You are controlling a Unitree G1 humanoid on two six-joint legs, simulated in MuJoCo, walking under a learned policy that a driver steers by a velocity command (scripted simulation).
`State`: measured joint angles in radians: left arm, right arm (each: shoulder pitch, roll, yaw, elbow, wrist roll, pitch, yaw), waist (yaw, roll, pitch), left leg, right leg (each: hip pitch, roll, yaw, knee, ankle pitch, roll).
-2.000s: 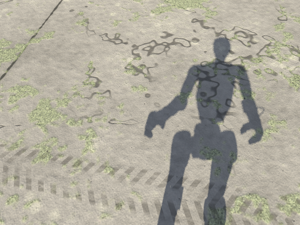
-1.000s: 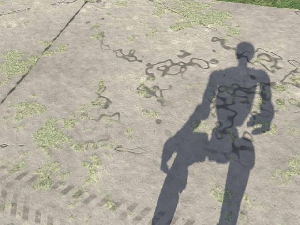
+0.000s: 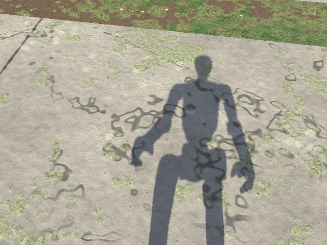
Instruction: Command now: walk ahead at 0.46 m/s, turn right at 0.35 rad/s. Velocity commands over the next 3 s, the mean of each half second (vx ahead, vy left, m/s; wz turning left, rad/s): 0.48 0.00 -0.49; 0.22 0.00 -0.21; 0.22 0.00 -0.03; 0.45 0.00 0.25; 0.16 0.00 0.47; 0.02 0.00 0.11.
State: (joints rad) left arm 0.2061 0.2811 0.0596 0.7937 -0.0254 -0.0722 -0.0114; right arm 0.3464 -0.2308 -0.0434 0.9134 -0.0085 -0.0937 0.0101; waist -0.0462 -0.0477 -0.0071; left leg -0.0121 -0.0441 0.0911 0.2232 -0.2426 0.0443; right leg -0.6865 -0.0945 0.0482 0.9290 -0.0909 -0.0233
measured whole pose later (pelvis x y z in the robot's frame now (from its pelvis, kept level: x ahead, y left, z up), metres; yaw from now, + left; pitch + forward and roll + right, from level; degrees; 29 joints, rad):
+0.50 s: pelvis +0.27 -0.07 +0.00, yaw -16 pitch +2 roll +0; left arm 0.32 0.27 0.06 0.71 -0.01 -0.06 -0.01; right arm 0.10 -0.31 -0.05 0.73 -0.02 -0.10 -0.01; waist 0.04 0.04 0.04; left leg -0.69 0.12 -0.10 0.89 -0.10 -0.05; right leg -0.20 0.13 0.08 0.34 -0.15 -0.11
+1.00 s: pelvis +0.46 -0.07 -0.01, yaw -22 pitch +0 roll +1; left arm 0.23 0.26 0.04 0.74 0.01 0.03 0.03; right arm 0.14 -0.22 -0.01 0.80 -0.01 -0.03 0.02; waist -0.01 -0.02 0.05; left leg -0.35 -0.04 0.02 0.48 -0.13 0.04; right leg -0.33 -0.04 0.07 0.61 -0.28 0.04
